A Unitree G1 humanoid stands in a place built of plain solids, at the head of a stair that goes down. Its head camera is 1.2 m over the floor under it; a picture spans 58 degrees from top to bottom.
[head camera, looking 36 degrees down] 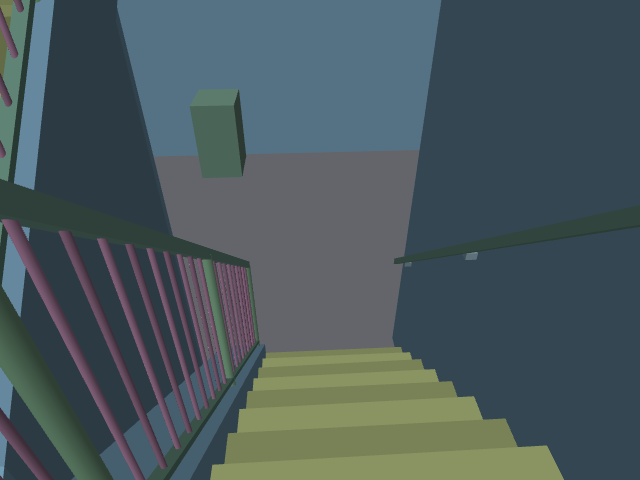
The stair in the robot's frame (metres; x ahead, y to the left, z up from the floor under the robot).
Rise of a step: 0.20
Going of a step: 0.23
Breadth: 1.10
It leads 3 degrees to the left of straight ahead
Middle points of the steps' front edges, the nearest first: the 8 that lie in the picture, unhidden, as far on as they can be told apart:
0.73 -0.20 -0.20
0.95 -0.19 -0.39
1.19 -0.18 -0.60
1.42 -0.17 -0.80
1.64 -0.15 -0.99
1.87 -0.14 -1.19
2.10 -0.13 -1.39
2.32 -0.11 -1.58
